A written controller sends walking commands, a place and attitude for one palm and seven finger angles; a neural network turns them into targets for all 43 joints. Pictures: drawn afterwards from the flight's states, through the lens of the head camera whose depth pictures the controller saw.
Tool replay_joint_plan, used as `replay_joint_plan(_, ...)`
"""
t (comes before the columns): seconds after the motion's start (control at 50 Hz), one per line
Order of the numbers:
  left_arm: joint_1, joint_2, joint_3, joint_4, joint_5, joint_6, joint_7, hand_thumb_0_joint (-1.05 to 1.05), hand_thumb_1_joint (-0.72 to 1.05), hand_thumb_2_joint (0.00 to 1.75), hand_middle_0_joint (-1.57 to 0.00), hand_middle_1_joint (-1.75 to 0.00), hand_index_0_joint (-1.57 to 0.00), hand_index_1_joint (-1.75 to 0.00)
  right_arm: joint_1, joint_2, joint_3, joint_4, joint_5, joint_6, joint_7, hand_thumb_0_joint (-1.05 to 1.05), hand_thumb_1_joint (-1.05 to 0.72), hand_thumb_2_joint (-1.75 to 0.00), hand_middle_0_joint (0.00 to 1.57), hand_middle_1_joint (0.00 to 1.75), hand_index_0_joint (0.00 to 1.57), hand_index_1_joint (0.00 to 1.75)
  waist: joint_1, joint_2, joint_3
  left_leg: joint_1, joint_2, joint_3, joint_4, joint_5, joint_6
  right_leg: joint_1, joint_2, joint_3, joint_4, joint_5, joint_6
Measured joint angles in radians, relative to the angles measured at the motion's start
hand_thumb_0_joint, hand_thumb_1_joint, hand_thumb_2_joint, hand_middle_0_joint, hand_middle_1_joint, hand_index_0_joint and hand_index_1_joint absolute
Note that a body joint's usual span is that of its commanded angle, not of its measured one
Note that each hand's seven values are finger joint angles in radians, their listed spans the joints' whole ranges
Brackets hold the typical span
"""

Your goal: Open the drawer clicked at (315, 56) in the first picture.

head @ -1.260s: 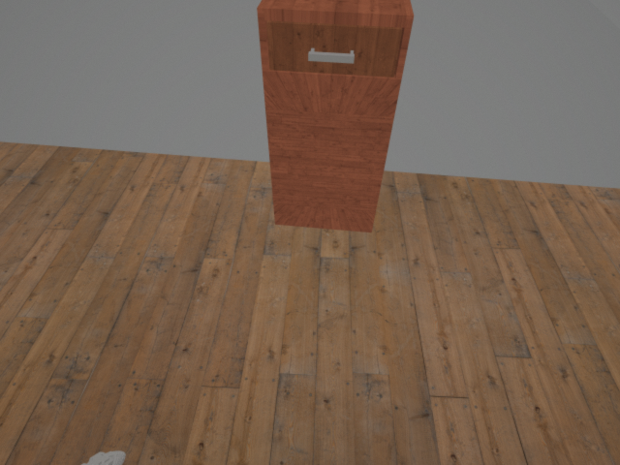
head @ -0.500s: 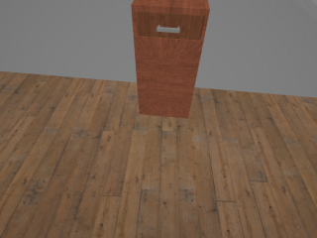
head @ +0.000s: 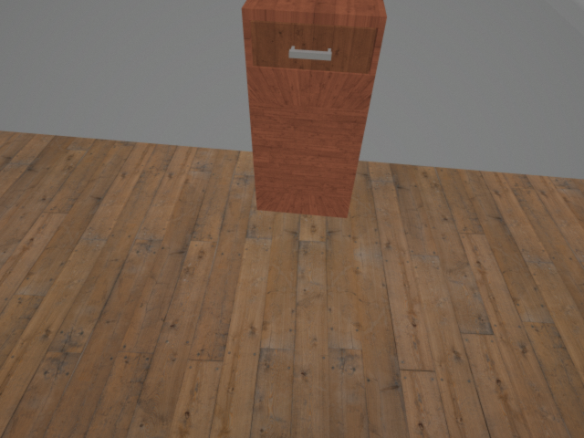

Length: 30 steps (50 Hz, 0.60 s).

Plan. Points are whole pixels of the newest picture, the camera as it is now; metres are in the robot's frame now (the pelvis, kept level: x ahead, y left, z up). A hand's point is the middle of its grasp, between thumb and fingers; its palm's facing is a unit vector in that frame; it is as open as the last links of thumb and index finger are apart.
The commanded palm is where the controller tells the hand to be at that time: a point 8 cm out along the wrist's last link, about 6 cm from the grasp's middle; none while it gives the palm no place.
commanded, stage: look at it before walking up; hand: left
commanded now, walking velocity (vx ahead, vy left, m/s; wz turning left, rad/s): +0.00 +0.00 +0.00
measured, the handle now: (310, 52) +1.21 +0.01 +0.01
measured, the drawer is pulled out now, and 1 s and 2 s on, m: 0.00 0.00 0.00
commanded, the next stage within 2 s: walk to a spot facing it in 0.18 s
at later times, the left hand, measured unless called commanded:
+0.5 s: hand out of the picture +0.06 +0.22 -0.18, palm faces -0.07 -0.96 -0.26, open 7.3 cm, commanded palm none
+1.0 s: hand out of the picture +0.15 +0.16 -0.18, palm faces -0.16 -0.98 -0.15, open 7.3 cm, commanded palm none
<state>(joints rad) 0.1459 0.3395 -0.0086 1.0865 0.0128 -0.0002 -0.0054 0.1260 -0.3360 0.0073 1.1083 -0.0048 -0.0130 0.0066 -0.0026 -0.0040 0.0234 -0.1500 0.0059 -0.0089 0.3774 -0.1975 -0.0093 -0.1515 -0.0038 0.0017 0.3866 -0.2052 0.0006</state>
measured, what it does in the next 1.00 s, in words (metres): walks ahead, turning right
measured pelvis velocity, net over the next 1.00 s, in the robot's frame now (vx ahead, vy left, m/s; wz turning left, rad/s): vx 0.20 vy -0.02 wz -0.28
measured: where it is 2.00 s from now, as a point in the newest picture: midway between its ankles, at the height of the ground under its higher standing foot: (320, 396)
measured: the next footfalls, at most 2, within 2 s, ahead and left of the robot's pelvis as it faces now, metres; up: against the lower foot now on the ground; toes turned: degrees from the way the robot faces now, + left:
left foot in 1.04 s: +0.39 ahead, +0.06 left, +0.00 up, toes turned -10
right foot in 1.54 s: +0.40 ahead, -0.21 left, +0.00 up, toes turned -43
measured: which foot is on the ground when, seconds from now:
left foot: down 0.00-0.62, up 0.64-1.00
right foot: down 0.00-1.00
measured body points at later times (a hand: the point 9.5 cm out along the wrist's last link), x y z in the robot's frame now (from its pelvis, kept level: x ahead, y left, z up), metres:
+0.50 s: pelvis +0.03 +0.00 -0.01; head +0.02 +0.00 +0.44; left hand +0.06 +0.27 -0.16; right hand +0.06 -0.28 -0.15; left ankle +0.01 +0.13 -0.75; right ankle +0.00 -0.12 -0.74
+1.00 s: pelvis +0.20 -0.02 -0.01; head +0.23 -0.01 +0.43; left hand +0.16 +0.21 -0.17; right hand +0.26 -0.27 -0.15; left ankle +0.34 +0.07 -0.72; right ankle +0.03 -0.11 -0.75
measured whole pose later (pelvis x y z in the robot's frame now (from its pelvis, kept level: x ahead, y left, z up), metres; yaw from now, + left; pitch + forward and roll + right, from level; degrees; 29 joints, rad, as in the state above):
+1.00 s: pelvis +0.20 -0.02 -0.01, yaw -16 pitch +1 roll -1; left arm 0.47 0.14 0.04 1.10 0.03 -0.05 0.01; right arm 0.10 -0.16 -0.04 0.97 -0.01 -0.03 0.03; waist 0.05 -0.02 0.05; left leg -0.53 0.09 0.09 0.69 -0.20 -0.02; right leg 0.03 0.02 0.07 0.36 -0.40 -0.01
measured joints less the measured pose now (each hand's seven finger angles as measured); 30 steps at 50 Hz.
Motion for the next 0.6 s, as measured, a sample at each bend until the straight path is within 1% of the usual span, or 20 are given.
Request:
replay_joint_plan(0.3,0.002,0.002,0.0,0.006,-0.001,-0.001,0.0,0.01,0.91,0.9,-0.2,-0.3,-0.21,-0.3,-0.004,-0.002,0.002,0.005,0.001,0.001,-0.001,0.0,-0.91,-0.9,0.21,0.29,0.2,0.3,0.001,0.0,0.003,0.01,0.003,0.0,-0.01,0.0,-0.002,0.01,0.003,0.0,-0.012,0.001,-0.001)
replay_joint_plan(0.36,0.013,-0.006,0.003,0.003,-0.001,0.006,0.007,0.01,0.91,0.9,-0.2,-0.3,-0.21,-0.3,0.0,0.006,0.003,0.004,-0.004,0.005,-0.005,0.0,-0.91,-0.9,0.21,0.29,0.2,0.3,0.007,0.001,-0.007,0.005,0.006,0.009,0.004,-0.011,-0.004,0.002,0.006,0.008,0.001,-0.006,-0.001)
replay_joint_plan(0.44,0.073,-0.035,0.014,-0.014,0.006,0.027,-0.005,0.01,0.91,0.9,-0.2,-0.3,-0.21,-0.3,0.036,0.038,-0.004,-0.018,-0.012,0.014,-0.004,0.0,-0.91,-0.9,0.2,0.29,0.2,0.3,0.018,0.002,-0.031,-0.013,0.022,0.044,0.074,-0.075,-0.001,-0.034,0.022,0.042,0.077,-0.063,-0.01)
replay_joint_plan(0.5,0.134,-0.061,0.026,-0.032,0.01,0.033,-0.02,0.01,0.91,0.9,-0.2,-0.3,-0.2,-0.3,0.081,0.067,-0.012,-0.042,-0.013,0.009,-0.001,0.0,-0.91,-0.9,0.2,0.29,0.2,0.3,0.019,-0.002,-0.041,-0.022,0.033,0.075,0.122,-0.123,0.0,-0.078,0.032,0.063,0.177,-0.164,-0.027)
replay_joint_plan(0.52,0.152,-0.07,0.031,-0.036,0.01,0.033,-0.024,0.01,0.91,0.9,-0.2,-0.3,-0.2,-0.3,0.095,0.076,-0.016,-0.047,-0.013,0.004,-0.001,0.0,-0.91,-0.9,0.21,0.29,0.2,0.3,0.02,-0.004,-0.039,-0.02,0.038,0.089,0.134,-0.137,-0.003,-0.098,0.029,0.05,0.223,-0.187,-0.029)
replay_joint_plan(0.56,0.18,-0.093,0.038,-0.038,0.011,0.033,-0.031,0.01,0.91,0.9,-0.2,-0.3,-0.2,-0.3,0.121,0.091,-0.023,-0.052,-0.013,-0.005,-0.002,0.0,-0.91,-0.9,0.21,0.29,0.2,0.3,0.021,-0.002,-0.031,-0.003,0.051,0.119,0.149,-0.165,-0.01,-0.134,0.015,0.005,0.297,-0.225,-0.027)
replay_joint_plan(0.58,0.19,-0.105,0.041,-0.039,0.011,0.031,-0.035,0.01,0.91,0.9,-0.2,-0.3,-0.2,-0.3,0.135,0.095,-0.026,-0.052,-0.013,-0.009,-0.003,0.0,-0.91,-0.9,0.21,0.29,0.2,0.3,0.019,0.003,-0.024,0.005,0.06,0.131,0.16,-0.18,-0.016,-0.142,0.008,-0.019,0.303,-0.232,-0.026)
replay_joint_plan(0.6,0.196,-0.116,0.044,-0.043,0.012,0.026,-0.038,0.01,0.91,0.9,-0.2,-0.3,-0.2,-0.3,0.148,0.098,-0.028,-0.05,-0.014,-0.011,-0.004,0.0,-0.91,-0.9,0.21,0.29,0.2,0.3,0.016,0.011,-0.016,0.006,0.072,0.137,0.184,-0.201,-0.024,-0.136,0.005,-0.043,0.277,-0.214,-0.027)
